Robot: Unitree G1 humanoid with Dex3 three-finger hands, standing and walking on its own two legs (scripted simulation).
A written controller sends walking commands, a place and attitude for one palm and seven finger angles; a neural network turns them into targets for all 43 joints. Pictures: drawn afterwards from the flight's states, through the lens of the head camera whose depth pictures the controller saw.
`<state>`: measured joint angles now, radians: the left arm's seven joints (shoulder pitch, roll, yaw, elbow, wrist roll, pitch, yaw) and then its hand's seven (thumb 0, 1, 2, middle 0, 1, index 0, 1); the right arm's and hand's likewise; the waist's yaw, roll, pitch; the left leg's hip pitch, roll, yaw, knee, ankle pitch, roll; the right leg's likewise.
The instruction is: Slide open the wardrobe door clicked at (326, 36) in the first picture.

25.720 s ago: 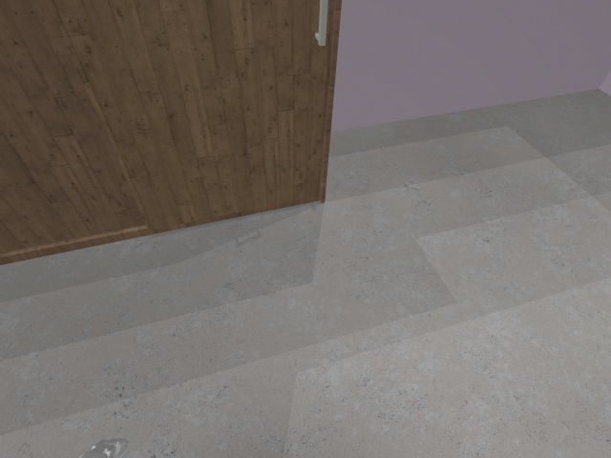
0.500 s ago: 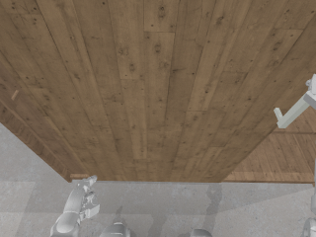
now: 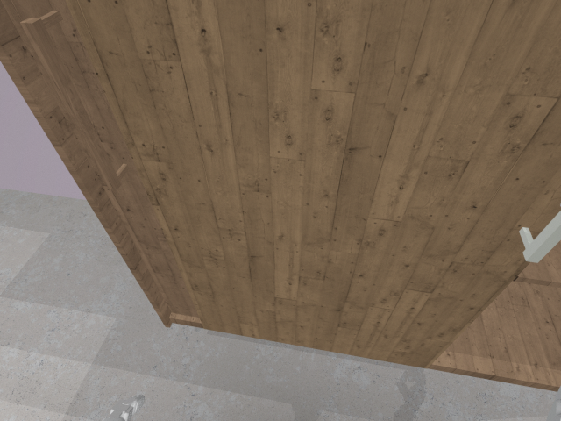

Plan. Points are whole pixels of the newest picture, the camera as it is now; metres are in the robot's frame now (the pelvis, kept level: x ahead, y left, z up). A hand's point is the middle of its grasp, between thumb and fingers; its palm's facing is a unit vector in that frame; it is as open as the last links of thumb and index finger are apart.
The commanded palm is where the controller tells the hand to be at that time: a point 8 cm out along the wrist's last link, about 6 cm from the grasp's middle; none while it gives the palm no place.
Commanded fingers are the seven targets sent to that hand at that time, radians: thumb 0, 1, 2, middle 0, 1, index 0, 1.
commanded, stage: stop walking and hold the door there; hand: right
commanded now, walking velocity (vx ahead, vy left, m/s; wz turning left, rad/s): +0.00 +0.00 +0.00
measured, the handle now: out of the picture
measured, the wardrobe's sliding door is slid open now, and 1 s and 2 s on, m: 0.61 0.61 0.61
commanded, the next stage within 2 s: none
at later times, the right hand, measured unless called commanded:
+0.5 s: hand out of the picture +0.39 -0.34 +0.16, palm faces +0.55 +0.81 -0.19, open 5.8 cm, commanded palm +0.34 -0.37 +0.14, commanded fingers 0.00 -0.90 -0.90 0.45 1.40 0.45 1.40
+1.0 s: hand out of the picture +0.39 -0.35 +0.15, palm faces +0.39 +0.89 -0.22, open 5.7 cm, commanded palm +0.35 -0.37 +0.14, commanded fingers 0.00 -0.90 -0.90 0.45 1.40 0.45 1.40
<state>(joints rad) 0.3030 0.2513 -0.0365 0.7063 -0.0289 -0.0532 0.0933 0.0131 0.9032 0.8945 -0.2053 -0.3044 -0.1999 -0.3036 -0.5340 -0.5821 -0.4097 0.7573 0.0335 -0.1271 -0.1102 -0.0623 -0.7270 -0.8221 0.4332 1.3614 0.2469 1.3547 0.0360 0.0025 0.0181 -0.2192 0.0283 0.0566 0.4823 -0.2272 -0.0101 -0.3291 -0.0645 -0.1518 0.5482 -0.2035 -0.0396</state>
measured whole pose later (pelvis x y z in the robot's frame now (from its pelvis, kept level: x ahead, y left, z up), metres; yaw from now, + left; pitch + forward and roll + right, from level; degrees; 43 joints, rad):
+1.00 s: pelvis -0.03 -0.08 +0.00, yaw -2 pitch +1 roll +1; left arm 0.14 0.22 -0.03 0.66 -0.04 -0.08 0.06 0.01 0.90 0.89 -0.20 -0.30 -0.20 -0.30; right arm -0.64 -0.42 -0.22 0.61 0.06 -0.13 -0.11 -0.10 -0.75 -0.81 0.46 1.40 0.28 1.40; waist -0.04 -0.04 0.12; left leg -0.34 0.06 0.15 0.86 -0.51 -0.03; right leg -0.37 0.05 -0.12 0.51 -0.17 -0.13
